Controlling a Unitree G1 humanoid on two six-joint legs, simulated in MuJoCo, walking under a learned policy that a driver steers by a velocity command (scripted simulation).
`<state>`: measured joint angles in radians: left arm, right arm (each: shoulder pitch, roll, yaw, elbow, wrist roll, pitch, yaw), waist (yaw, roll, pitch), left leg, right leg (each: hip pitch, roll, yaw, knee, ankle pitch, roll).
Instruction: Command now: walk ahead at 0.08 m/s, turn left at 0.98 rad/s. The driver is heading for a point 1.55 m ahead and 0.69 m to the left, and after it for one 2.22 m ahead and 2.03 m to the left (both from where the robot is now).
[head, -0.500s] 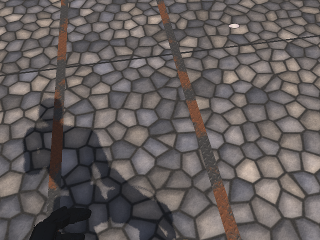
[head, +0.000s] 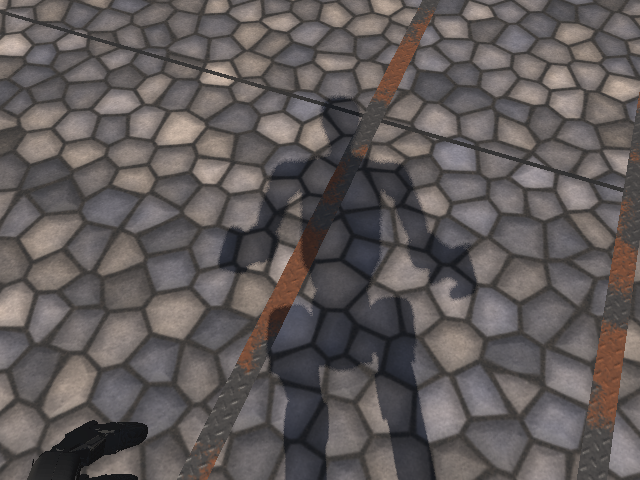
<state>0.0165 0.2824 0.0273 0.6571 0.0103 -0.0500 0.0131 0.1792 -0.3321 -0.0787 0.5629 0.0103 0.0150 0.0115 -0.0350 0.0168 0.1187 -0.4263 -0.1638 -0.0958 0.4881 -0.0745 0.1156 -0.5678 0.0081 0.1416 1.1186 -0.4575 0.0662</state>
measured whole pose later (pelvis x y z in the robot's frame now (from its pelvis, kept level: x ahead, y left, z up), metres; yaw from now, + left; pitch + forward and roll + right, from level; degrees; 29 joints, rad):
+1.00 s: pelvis +0.06 -0.06 +0.02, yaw +35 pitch +2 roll -1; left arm 0.22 0.29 0.06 0.75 -0.03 -0.03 -0.01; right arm 0.25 -0.26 -0.03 0.68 0.02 -0.02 -0.01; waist -0.02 0.00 -0.06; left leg -0.22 -0.02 -0.04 0.42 -0.25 0.05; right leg -0.34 -0.03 -0.03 0.68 -0.38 -0.02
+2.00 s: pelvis +0.61 +0.35 -0.02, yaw +35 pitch +2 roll +0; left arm 0.02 0.26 0.00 0.71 0.04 -0.07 -0.03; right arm 0.49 -0.27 -0.03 0.98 -0.03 -0.07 0.00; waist -0.04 0.01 0.05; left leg 0.17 -0.04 0.03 0.61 -0.47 0.06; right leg -0.57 0.02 -0.11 0.61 -0.09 -0.13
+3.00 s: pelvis +1.44 +0.84 -0.02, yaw +7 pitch -1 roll -1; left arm 0.26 0.30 0.07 0.86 0.03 -0.01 -0.01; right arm 0.24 -0.22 -0.01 0.82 -0.02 -0.09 -0.01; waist 0.01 0.00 0.05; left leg -0.31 0.06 -0.02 1.48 -0.31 0.01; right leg -0.38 0.18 -0.14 0.66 -0.27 -0.21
